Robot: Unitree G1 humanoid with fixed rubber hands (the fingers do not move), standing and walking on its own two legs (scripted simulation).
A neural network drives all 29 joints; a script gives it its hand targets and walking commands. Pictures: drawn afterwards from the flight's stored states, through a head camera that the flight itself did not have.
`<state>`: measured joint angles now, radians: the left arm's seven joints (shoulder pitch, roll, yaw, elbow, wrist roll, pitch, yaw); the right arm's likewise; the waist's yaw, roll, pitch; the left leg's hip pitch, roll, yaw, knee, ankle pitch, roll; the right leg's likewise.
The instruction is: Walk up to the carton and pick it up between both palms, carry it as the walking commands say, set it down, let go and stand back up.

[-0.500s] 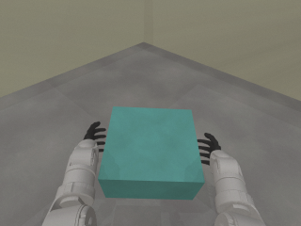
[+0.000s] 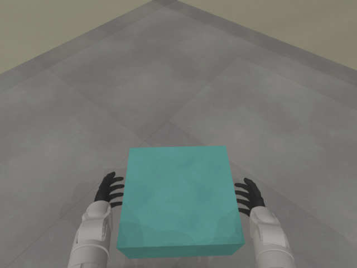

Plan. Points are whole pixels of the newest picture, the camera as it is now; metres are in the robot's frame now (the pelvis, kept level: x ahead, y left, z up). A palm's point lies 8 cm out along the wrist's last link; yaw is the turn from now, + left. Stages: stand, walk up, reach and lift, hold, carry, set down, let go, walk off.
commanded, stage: set down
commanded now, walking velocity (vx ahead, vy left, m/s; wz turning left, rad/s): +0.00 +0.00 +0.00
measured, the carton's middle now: (179, 199) +0.32 +0.01 -0.14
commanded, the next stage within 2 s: none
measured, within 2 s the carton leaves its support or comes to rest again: neither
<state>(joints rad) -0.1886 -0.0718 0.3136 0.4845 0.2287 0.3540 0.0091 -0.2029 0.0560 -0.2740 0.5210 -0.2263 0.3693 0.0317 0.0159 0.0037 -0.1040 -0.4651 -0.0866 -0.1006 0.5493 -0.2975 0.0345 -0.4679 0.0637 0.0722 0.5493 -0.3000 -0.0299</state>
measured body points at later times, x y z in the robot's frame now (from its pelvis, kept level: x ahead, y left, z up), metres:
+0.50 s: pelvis -0.07 -0.01 -0.03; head +0.16 -0.01 +0.35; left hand +0.24 +0.22 -0.15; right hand +0.25 -0.15 -0.17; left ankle -0.03 +0.11 -0.73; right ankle -0.03 -0.11 -0.73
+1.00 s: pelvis -0.08 +0.03 -0.13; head +0.12 +0.00 +0.28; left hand +0.34 +0.18 -0.20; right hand +0.32 -0.19 -0.22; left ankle -0.03 +0.11 -0.73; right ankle -0.03 -0.11 -0.73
